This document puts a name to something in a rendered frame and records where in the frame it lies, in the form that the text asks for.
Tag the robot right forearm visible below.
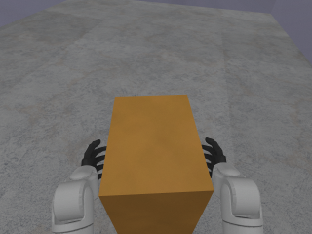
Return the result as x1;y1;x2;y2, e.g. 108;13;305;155
212;162;264;234

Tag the robot right hand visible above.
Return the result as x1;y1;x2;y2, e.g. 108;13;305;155
201;137;226;178

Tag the robot left forearm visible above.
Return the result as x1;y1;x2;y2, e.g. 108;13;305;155
51;165;99;234

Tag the carton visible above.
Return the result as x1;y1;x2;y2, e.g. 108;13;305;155
98;95;214;234

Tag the robot left hand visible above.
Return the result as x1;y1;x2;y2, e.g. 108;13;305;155
81;139;107;179

